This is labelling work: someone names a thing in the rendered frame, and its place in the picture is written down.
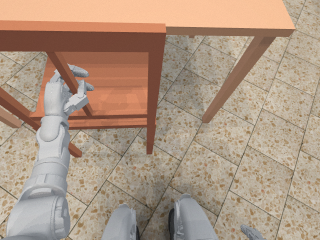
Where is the robot left forearm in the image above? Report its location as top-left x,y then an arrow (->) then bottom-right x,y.
6,115 -> 71,237

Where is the left robot upper arm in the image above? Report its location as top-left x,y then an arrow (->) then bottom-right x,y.
0,195 -> 71,240

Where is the robot shin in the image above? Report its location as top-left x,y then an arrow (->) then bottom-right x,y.
118,203 -> 136,240
173,193 -> 191,240

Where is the right robot shin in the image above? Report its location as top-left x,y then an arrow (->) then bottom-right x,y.
173,193 -> 191,240

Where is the robot right hand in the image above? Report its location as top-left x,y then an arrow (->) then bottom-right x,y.
240,224 -> 267,240

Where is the robot left hand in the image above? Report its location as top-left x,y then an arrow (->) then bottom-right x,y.
43,64 -> 94,120

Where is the table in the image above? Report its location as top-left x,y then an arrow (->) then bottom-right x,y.
0,0 -> 296,129

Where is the left robot shin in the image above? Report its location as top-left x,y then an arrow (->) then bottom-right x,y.
118,203 -> 136,240

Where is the chair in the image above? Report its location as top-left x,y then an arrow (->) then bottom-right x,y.
0,20 -> 167,158

